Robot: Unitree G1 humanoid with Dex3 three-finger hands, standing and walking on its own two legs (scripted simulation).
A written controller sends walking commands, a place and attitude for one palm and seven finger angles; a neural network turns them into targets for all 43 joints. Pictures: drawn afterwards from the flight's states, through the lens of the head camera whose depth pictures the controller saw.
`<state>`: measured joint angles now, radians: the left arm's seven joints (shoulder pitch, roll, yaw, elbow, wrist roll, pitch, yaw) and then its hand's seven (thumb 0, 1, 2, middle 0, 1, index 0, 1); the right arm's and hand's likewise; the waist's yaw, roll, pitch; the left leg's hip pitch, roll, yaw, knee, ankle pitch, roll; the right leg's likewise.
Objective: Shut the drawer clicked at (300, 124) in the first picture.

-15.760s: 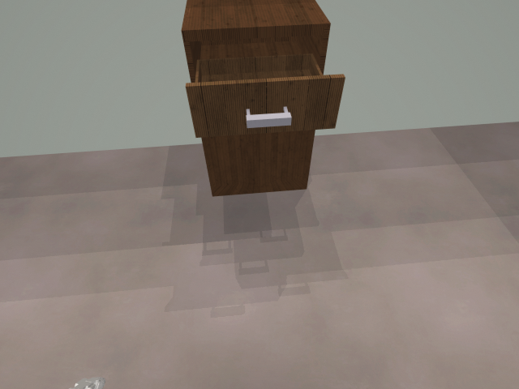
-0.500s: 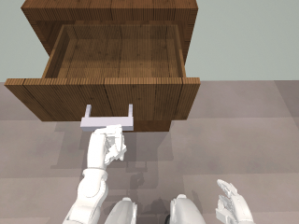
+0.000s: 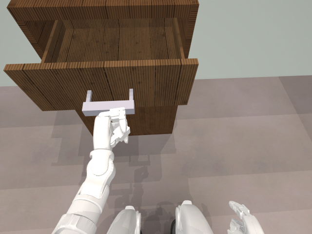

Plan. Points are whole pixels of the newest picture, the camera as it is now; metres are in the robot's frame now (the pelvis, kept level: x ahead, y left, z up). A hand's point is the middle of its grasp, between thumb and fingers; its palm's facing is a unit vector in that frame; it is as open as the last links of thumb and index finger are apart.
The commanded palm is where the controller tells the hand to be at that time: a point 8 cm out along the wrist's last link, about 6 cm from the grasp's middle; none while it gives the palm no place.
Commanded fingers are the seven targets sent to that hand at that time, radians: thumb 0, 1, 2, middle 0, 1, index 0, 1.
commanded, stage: push the drawer shut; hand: left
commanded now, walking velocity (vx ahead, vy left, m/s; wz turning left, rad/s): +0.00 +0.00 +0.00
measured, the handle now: (109, 100) +0.45 +0.13 +0.03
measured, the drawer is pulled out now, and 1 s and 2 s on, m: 0.18 0.05 0.00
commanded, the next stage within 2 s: pull the fist back off the drawer in 1.80 s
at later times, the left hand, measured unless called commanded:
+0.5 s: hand (127, 109) +0.43 +0.08 +0.02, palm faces +0.06 -1.00 -0.04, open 3.0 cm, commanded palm +0.42 +0.13 +0.04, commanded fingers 0.00 0.90 0.90 -1.40 -1.60 -1.40 -1.60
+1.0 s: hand (127, 88) +0.50 +0.08 +0.03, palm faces +0.07 -1.00 -0.04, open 3.0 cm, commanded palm +0.48 +0.13 +0.04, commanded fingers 0.00 0.90 0.90 -1.40 -1.60 -1.40 -1.60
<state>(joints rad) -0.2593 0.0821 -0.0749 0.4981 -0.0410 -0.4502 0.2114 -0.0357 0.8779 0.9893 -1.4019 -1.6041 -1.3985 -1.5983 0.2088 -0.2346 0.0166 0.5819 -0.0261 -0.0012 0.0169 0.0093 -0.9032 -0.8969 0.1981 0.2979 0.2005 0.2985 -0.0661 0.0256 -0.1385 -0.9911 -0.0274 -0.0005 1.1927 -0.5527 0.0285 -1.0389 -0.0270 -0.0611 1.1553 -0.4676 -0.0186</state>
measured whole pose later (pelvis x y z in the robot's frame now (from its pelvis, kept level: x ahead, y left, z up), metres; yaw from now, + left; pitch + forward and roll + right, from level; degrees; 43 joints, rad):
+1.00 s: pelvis -0.01 +0.00 -0.01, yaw -1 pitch +26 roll -1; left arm -0.85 0.25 0.26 1.14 -0.01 -0.56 0.14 -0.02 0.83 0.96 -1.40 -1.60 -1.40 -1.60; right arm 0.32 -0.25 0.01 0.66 -0.06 0.01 0.03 0.01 -0.90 -0.90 0.20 0.30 0.20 0.30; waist -0.18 0.03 -0.14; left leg -1.12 -0.01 0.01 1.21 -0.54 0.02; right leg -1.17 -0.01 -0.05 1.16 -0.44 -0.02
